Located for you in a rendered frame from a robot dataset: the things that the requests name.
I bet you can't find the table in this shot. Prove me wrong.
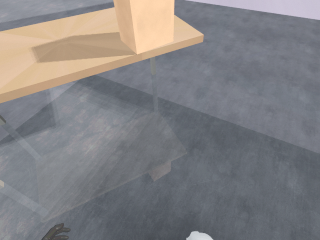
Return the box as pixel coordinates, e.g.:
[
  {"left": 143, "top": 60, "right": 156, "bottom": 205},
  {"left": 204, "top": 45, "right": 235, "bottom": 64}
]
[{"left": 0, "top": 7, "right": 204, "bottom": 189}]

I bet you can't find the robot left hand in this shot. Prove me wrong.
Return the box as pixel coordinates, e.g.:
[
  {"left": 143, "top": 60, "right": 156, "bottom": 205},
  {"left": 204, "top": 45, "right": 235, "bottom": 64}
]
[{"left": 42, "top": 223, "right": 71, "bottom": 240}]

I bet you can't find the carton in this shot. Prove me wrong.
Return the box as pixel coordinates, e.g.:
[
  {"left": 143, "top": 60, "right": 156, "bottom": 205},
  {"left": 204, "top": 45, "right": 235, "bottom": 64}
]
[{"left": 113, "top": 0, "right": 175, "bottom": 54}]

